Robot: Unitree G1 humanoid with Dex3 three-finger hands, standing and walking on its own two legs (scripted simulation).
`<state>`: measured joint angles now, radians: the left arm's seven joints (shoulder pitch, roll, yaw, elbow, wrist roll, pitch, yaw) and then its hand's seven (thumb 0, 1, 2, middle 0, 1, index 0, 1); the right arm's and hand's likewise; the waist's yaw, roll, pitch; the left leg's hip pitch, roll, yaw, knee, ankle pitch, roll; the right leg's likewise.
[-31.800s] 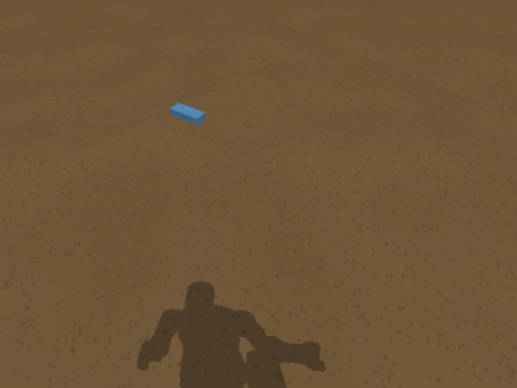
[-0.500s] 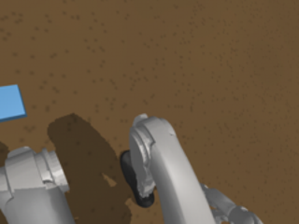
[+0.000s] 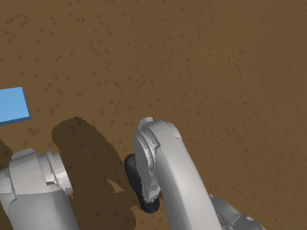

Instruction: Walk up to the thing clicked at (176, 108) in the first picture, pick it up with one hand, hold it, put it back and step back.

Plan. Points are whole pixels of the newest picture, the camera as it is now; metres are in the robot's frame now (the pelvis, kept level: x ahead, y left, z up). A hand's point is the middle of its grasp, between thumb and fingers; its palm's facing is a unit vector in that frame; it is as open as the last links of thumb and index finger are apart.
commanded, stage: withdraw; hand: left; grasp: from above
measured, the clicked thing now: out of the picture +0.43 +0.31 -0.27
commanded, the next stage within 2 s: home in 0.78 s
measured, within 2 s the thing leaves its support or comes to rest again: rests again in 0.20 s
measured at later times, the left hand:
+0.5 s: hand out of the picture +0.39 +0.32 -0.08, palm faces -0.51 -0.17 -0.84, open 14.1 cm
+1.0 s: hand out of the picture +0.44 +0.35 -0.11, palm faces -0.33 -0.08 -0.94, open 13.6 cm
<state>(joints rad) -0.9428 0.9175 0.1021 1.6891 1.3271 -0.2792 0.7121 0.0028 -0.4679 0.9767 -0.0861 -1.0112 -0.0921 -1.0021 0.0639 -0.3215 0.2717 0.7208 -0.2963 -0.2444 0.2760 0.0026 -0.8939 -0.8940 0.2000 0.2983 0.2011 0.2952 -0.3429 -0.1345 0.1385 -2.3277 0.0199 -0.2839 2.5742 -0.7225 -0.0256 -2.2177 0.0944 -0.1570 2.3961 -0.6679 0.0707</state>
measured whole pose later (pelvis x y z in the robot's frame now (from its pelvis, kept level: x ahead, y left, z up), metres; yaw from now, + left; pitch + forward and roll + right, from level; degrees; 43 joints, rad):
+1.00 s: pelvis +0.00 -0.01 +0.03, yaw +7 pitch +34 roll -8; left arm -0.94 0.74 0.09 1.37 1.22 -0.14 0.44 0.00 -0.41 0.96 -0.15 -0.92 -0.14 -0.92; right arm 0.19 -0.25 0.08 0.76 -0.15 -0.06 0.15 0.00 -0.89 -0.89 0.20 0.30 0.20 0.29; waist -0.25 0.01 -0.06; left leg -2.34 0.01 -0.15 2.41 -0.67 -0.02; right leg -2.26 0.04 -0.06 2.33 -0.68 0.05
